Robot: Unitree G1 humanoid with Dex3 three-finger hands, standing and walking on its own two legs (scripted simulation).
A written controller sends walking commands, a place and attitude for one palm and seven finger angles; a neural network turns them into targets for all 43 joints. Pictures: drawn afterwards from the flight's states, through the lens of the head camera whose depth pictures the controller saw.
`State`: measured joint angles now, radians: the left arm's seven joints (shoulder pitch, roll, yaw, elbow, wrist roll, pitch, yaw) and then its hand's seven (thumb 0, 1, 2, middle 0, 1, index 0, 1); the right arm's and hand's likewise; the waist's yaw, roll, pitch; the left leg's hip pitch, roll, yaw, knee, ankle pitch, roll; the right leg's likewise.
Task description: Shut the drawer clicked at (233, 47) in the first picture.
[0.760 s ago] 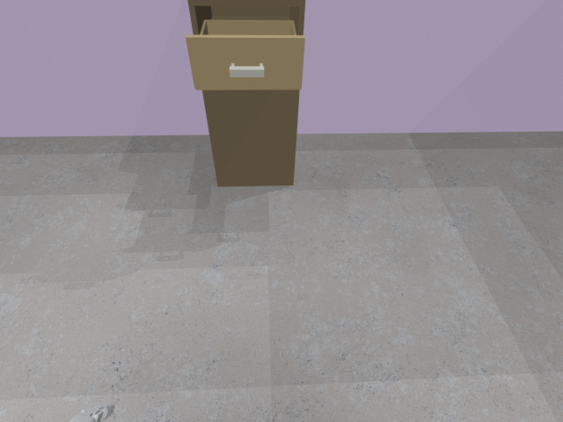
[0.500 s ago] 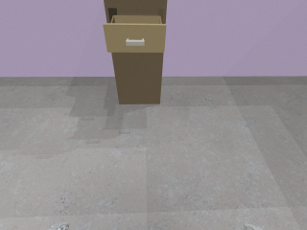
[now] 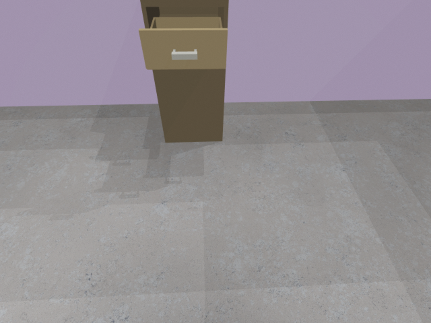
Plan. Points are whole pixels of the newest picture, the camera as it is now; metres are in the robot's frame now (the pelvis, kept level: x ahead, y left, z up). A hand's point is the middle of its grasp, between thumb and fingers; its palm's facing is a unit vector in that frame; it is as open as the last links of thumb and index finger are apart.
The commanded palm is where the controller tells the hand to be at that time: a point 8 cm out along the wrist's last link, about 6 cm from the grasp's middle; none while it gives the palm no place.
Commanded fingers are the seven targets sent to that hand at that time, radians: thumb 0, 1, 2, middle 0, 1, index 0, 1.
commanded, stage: stand and wait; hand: left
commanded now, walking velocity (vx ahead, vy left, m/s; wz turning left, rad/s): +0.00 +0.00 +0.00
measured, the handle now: (184, 53) +1.08 +0.19 -0.01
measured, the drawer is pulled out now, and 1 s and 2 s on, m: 0.26 0.26 0.26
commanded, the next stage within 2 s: look at it before walking up in 0.06 s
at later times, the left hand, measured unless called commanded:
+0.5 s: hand out of the picture +0.07 +0.24 -0.16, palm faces -0.04 -0.94 -0.33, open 7.4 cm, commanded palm none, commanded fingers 0.00 0.90 0.90 -0.20 -0.30 -0.20 -0.30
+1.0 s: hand out of the picture +0.06 +0.22 -0.18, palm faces -0.03 -0.97 -0.25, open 7.4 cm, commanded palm none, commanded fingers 0.00 0.90 0.90 -0.20 -0.30 -0.20 -0.30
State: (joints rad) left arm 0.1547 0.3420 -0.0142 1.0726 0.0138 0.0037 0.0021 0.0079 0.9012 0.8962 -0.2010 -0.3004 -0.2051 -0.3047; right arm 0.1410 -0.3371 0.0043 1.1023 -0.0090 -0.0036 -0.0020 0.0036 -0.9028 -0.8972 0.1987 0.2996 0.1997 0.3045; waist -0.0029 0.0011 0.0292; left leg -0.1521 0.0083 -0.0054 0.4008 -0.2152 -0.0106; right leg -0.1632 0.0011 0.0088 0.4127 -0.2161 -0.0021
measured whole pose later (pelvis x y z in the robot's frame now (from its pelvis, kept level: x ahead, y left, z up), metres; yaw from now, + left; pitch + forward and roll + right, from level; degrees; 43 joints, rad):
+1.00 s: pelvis +0.03 +0.00 -0.01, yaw -2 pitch -1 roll -1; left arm 0.28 0.27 0.00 1.08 0.02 0.01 -0.01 0.01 0.90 0.90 -0.20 -0.30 -0.20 -0.30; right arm 0.23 -0.27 0.00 1.11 -0.02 0.00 0.00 0.00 -0.91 -0.90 0.20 0.30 0.20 0.30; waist 0.01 0.00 -0.03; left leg -0.17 0.04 0.02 0.53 -0.38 0.00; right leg -0.17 0.03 0.04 0.47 -0.29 -0.02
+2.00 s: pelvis +0.42 -0.02 -0.01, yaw -10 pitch -2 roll -1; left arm 0.37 0.17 0.05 1.12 0.03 -0.02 0.00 0.01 0.91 0.90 -0.20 -0.30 -0.20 -0.30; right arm 0.21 -0.13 -0.05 1.00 -0.01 -0.08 -0.03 -0.02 -0.94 -0.90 0.20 0.30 0.20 0.30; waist 0.02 -0.05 0.05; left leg -0.29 0.06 0.20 0.56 -0.25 0.06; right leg -0.41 -0.06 -0.07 1.16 -0.40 -0.01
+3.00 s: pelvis +0.55 -0.03 +0.00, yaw +3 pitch -1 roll +1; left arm 0.30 0.18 0.05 1.07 0.03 0.02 -0.02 0.01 0.91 0.90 -0.19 -0.30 -0.20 -0.30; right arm 0.39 -0.12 -0.04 1.10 -0.02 -0.04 -0.02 0.00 -0.90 -0.90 0.20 0.30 0.20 0.30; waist -0.01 -0.02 0.03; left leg -0.05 0.01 0.10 0.33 -0.26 0.01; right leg -0.49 -0.11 -0.07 0.85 -0.27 0.02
